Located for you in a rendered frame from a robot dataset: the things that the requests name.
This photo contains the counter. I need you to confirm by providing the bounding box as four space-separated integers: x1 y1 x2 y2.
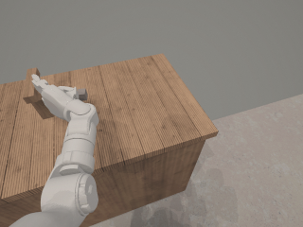
0 53 219 227

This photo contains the left robot hand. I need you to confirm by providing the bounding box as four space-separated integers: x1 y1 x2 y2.
31 74 80 120

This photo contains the robot left forearm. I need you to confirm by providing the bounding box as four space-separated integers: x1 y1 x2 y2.
41 99 99 211

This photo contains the tap lever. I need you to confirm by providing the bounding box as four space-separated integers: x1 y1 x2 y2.
78 88 88 101

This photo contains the left robot upper arm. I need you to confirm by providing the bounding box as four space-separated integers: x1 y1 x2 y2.
9 172 98 227

